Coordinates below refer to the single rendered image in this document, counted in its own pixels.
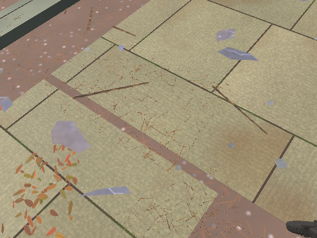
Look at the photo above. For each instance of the right robot hand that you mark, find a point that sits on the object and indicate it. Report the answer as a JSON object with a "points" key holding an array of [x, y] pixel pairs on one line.
{"points": [[305, 228]]}

